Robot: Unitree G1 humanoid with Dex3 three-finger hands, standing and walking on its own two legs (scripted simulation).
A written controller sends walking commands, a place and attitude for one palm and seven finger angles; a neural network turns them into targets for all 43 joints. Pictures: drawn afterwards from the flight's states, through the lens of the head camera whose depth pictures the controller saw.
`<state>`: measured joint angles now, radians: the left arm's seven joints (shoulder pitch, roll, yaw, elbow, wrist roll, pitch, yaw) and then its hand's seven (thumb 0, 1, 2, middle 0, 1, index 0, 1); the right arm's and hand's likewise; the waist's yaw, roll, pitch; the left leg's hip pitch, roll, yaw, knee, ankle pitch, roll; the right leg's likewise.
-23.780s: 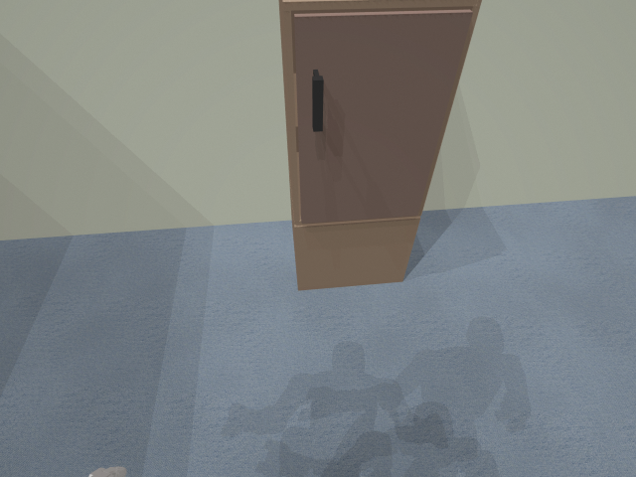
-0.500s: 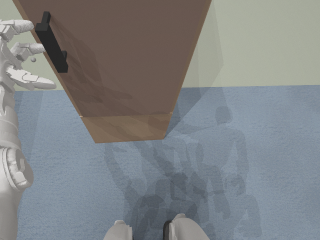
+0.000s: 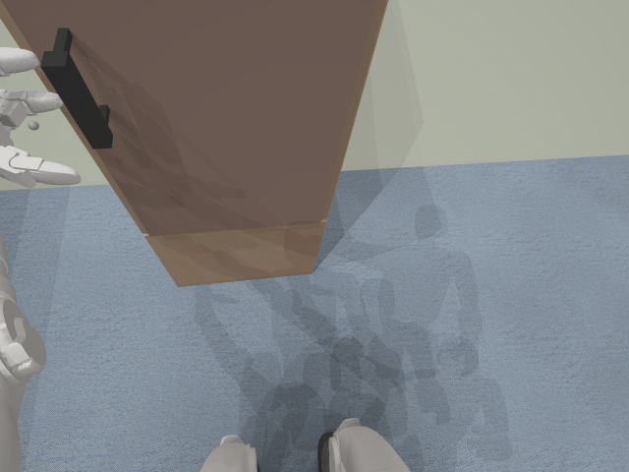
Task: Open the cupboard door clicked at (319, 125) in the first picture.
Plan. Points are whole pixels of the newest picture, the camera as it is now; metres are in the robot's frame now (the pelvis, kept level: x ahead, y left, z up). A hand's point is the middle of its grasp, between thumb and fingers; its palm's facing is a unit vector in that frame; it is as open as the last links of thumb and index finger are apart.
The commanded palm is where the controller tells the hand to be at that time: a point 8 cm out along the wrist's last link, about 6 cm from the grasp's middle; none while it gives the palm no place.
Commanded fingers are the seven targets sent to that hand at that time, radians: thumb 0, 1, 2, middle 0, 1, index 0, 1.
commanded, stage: move the hooked fingers beside the handle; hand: left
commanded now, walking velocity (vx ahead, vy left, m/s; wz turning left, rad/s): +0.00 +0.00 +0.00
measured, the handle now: (84, 92) +0.55 +0.23 +0.10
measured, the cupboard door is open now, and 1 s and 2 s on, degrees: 0 0 0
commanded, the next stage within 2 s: slide the fingers in behind the handle in 1.06 s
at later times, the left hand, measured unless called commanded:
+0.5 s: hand (9, 131) +0.49 +0.29 +0.11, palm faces +0.04 -1.00 -0.01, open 14.0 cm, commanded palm +0.47 +0.33 +0.09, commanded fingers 0.00 -0.50 0.30 -0.30 -1.20 -0.30 -1.20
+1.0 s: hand (11, 130) +0.49 +0.29 +0.11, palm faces +0.05 -1.00 -0.01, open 14.0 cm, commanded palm +0.47 +0.33 +0.09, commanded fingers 0.00 -0.50 0.30 -0.30 -1.20 -0.30 -1.20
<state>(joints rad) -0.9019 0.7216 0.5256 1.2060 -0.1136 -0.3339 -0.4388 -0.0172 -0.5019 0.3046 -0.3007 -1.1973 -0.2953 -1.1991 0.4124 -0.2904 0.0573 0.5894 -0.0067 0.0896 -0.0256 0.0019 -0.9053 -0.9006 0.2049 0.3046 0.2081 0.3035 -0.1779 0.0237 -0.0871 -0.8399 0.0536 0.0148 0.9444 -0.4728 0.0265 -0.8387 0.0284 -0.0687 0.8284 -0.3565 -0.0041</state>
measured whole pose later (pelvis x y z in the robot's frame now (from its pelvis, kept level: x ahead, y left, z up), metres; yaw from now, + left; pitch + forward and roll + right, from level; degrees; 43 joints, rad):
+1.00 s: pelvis +0.00 +0.00 +0.00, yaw +0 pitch +21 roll -4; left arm -0.89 0.75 0.54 1.21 -0.12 -0.32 -0.48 -0.02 -0.50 0.30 -0.30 -1.20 -0.30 -1.20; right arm 0.42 -0.29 0.06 0.59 0.00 0.10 -0.03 0.00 -0.90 -0.90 0.21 0.30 0.21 0.30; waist -0.18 0.02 -0.09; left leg -0.85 0.05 0.01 0.95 -0.47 0.03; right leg -0.84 0.03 -0.07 0.83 -0.35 0.00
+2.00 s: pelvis +0.00 +0.00 +0.00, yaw +1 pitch +22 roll -4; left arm -0.92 0.62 0.43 1.17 -0.12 -0.32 -0.36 -0.02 -0.50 0.30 -0.30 -1.20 -0.30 -1.22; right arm 0.41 -0.28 0.05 0.61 -0.02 0.07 -0.02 0.00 -0.91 -0.90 0.20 0.30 0.21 0.30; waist -0.17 0.03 -0.10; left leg -0.85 0.04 0.00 0.95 -0.47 0.02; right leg -0.84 0.02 -0.08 0.83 -0.37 -0.01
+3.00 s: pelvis +0.00 -0.01 +0.00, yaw +0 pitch +21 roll -3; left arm -0.93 0.58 0.44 1.20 -0.10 -0.35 -0.29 -0.02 -0.43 0.34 -0.31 -1.21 -0.32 -1.22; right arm 0.42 -0.28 0.04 0.62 -0.02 0.05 -0.01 0.00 -0.91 -0.90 0.20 0.30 0.21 0.30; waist -0.18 0.03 -0.09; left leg -0.83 0.05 0.01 0.93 -0.46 0.02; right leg -0.84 0.03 -0.06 0.84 -0.36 -0.01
